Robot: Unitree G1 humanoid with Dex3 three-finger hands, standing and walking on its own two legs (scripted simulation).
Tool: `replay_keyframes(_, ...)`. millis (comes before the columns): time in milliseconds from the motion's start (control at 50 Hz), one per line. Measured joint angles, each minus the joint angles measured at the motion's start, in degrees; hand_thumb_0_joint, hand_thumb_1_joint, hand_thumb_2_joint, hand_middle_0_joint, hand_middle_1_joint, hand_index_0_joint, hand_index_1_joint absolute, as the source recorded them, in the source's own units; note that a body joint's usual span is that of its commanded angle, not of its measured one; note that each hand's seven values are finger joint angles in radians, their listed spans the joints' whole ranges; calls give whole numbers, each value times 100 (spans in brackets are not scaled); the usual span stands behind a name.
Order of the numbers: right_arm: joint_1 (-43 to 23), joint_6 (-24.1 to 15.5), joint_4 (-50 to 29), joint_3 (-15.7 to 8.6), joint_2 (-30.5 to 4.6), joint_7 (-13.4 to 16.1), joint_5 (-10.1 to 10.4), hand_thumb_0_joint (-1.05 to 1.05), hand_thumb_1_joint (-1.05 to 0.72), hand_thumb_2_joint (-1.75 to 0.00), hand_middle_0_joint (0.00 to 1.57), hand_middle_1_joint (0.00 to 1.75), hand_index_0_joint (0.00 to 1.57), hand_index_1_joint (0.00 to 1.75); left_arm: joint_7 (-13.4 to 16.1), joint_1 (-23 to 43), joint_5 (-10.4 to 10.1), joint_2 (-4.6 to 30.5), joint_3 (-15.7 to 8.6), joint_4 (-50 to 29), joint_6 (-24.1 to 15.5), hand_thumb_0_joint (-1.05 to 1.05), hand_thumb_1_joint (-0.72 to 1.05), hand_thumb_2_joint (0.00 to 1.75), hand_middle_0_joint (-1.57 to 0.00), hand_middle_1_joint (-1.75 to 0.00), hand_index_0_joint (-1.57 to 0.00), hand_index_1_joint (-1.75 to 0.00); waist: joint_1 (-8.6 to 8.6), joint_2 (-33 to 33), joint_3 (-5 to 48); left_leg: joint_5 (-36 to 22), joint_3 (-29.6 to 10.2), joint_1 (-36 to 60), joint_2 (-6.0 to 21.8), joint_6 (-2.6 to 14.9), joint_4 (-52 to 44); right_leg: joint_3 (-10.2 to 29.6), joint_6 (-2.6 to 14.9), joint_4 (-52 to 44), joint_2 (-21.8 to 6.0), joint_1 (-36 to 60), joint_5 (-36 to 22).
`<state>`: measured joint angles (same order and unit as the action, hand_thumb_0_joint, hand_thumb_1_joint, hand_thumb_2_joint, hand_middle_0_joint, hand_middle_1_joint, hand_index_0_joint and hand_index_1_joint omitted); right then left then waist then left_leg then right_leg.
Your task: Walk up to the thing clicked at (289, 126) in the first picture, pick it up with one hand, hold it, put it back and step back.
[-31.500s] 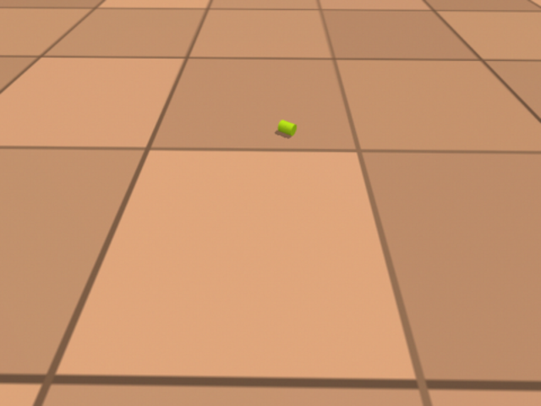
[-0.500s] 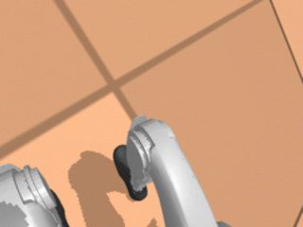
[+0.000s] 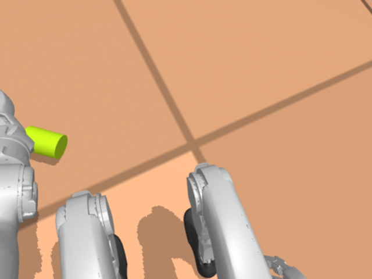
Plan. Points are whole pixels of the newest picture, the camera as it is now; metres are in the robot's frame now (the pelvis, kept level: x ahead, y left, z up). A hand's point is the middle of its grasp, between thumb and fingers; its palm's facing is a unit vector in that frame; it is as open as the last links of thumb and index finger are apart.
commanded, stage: withdraw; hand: left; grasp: from above
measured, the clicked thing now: (44, 142) +0.52 +0.29 -0.32
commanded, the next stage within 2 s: home in 0.08 s
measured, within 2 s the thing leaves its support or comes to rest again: neither
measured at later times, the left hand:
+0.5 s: hand (23, 158) +0.44 +0.29 -0.19, palm faces -0.43 -0.16 -0.89, open 11.7 cm
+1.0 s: hand out of the picture +0.30 +0.25 +0.04, palm faces -0.23 -0.75 -0.62, open 7.6 cm
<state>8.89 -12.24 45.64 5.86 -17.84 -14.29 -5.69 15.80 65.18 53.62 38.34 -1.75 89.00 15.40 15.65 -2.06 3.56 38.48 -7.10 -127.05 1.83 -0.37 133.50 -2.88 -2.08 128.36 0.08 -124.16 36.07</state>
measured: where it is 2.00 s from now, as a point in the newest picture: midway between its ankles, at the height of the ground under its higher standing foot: (162, 270)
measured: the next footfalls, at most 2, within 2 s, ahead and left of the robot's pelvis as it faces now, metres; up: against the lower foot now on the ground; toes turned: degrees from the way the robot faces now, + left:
none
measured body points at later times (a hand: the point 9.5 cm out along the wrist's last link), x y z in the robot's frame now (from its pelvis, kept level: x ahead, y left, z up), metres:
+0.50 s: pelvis +0.01 +0.00 -0.02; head +0.25 +0.07 +0.35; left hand +0.46 +0.30 -0.14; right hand +0.06 -0.28 -0.13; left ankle +0.09 +0.13 -0.32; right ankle +0.11 -0.13 -0.32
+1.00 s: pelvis +0.01 +0.00 +0.14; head +0.17 +0.04 +0.56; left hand +0.31 +0.29 +0.08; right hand +0.24 -0.23 +0.04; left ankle +0.09 +0.13 -0.32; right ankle +0.11 -0.13 -0.32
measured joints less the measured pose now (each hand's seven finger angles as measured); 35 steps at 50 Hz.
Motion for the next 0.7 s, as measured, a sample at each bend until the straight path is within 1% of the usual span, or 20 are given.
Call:
replay_keyframes(40,16,38,-99,31,-29,128,-23,0,-90,-89,19,30,20,30,-65,8,154,63,0,103,-299,0,-48,98,-9,-103,-10,-100,39,18,-95,-23,0,5,-8,-11,5,2,7,19,-4,-3,-15)
replay_keyframes(120,109,148,-237,79,-82,316,-77,0,-90,-89,19,30,20,30,-163,-158,435,192,-106,43,-907,0,-48,98,-9,-103,-10,-101,71,80,-279,-38,-14,-59,-16,-33,83,1,1,107,0,-80,-34)
replay_keyframes(240,233,453,-270,88,-86,516,-167,0,-90,-89,20,30,20,30,-120,-620,917,358,-277,-318,-1821,0,-48,98,-10,-101,-11,-99,-19,176,-479,-13,-99,-307,-41,-50,346,-52,-13,324,9,-294,-21)
replay_keyframes(280,245,549,-276,56,-63,565,-189,0,-90,-89,20,30,20,30,-134,-858,1043,414,-309,-613,-2074,0,-45,99,-13,-97,-13,-95,-68,210,-546,-2,-133,-396,-54,-50,445,-74,-23,397,10,-359,-12)
replay_keyframes(340,258,678,-294,-51,-2,618,-198,0,-90,-89,20,30,20,30,-138,-1292,1132,421,-378,-1286,-2398,0,-35,99,-18,-89,-17,-88,-178,254,-604,13,-161,-504,-81,-44,555,-90,-37,483,-2,-427,16)
replay_keyframes(400,256,790,-361,-224,68,653,-191,0,-90,-89,20,30,20,30,-174,-1759,1123,347,-445,-2053,-2597,0,-24,99,-22,-81,-20,-81,-313,267,-588,22,-166,-568,-112,-28,593,-96,-46,508,-25,-449,55)
replay_keyframes(440,250,871,-419,-367,118,676,-159,0,-90,-89,20,30,20,30,-223,-2063,1048,252,-463,-2572,-2669,0,-17,99,-23,-77,-22,-77,-422,264,-495,33,-151,-579,-126,-13,563,-87,-52,480,-44,-440,87)
replay_keyframes(480,222,938,-466,-506,157,702,-111,0,-89,-89,20,30,20,30,-283,-2315,911,137,-421,-2983,-2683,0,-10,98,-25,-72,-23,-73,-532,247,-354,45,-116,-552,-143,5,483,-68,-51,416,-72,-397,128)
replay_keyframes(520,162,1000,-515,-618,174,734,-42,0,-90,-89,20,30,20,30,-395,-2537,744,29,-358,-3323,-2647,0,-2,97,-25,-68,-23,-69,-639,226,-201,59,-72,-476,-149,26,363,-42,-51,314,-95,-315,164)
replay_keyframes(560,98,1061,-574,-731,181,766,48,0,-90,-89,20,30,20,30,-551,-2781,534,-89,-301,-3683,-2577,0,4,96,-25,-64,-23,-65,-746,190,-19,74,-22,-361,-153,47,204,-13,-56,177,-120,-201,198)
replay_keyframes(620,-24,1145,-650,-846,171,819,206,0,-90,-89,20,30,20,30,-806,-3176,93,-276,-161,-4236,-2399,0,14,95,-26,-59,-23,-60,-919,133,255,101,69,-70,-142,80,-112,43,-86,-101,-145,66,236)
replay_keyframes(700,-243,1201,-785,-838,141,898,377,0,-90,-89,20,30,20,30,-1179,-3737,-676,-470,2,-4815,-2083,0,29,94,-25,-54,-23,-55,-1092,70,536,98,160,441,-99,110,-624,85,-96,-583,-146,527,212)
